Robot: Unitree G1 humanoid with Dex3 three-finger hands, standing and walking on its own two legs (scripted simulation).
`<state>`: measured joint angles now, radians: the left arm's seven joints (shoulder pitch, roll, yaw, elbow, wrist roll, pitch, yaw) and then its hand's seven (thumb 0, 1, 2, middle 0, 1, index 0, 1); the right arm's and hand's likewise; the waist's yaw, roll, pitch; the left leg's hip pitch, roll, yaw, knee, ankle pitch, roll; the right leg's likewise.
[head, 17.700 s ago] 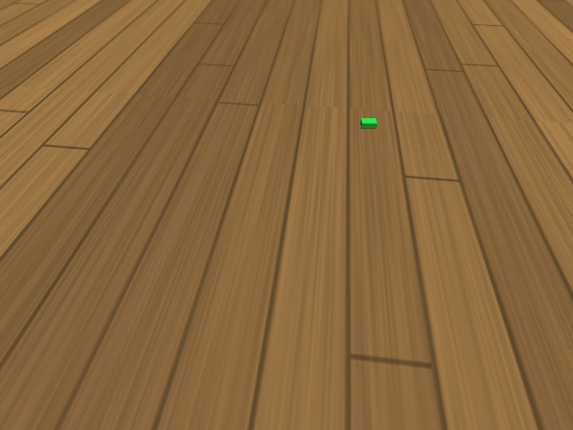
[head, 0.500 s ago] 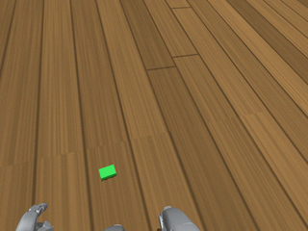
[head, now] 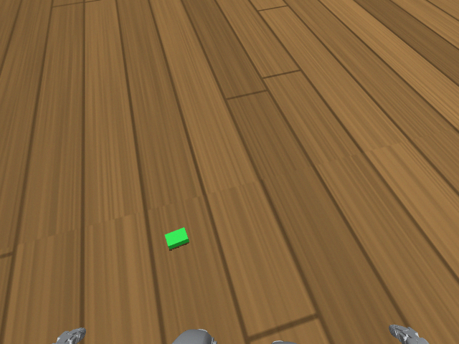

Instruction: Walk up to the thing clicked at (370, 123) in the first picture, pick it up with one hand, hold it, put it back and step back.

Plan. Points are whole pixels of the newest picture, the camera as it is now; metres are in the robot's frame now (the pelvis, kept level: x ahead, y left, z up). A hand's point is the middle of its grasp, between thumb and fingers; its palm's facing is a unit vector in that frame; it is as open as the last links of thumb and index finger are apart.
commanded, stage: walk up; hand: left
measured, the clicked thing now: (177, 238) +0.61 +0.27 -0.74
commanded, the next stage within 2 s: stand in 1.18 s
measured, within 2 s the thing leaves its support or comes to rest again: neither
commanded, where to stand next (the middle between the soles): +0.25 +0.02 m, yaw +2 degrees
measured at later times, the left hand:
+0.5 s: hand out of the picture -0.08 +0.24 -0.15, palm faces +0.00 -0.92 -0.39, open 7.4 cm
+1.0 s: hand out of the picture -0.04 +0.25 -0.13, palm faces +0.06 -0.93 -0.36, open 7.4 cm
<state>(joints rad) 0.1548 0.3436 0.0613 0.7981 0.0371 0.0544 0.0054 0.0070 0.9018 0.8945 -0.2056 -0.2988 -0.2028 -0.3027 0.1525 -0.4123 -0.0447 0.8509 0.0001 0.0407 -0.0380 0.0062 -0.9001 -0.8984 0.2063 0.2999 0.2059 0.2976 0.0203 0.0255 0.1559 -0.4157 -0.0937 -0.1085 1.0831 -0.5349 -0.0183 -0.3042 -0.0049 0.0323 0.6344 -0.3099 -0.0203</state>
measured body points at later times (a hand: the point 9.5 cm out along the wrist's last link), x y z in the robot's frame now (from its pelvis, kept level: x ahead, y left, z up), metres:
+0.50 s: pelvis -0.12 -0.03 +0.00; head -0.10 -0.03 +0.45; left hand -0.08 +0.29 -0.12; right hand -0.01 -0.34 -0.12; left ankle -0.08 +0.11 -0.71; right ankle -0.14 -0.15 -0.73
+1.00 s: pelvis -0.12 -0.01 +0.01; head -0.13 -0.02 +0.46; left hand -0.04 +0.30 -0.11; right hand -0.03 -0.30 -0.12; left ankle -0.12 +0.12 -0.73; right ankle -0.14 -0.14 -0.73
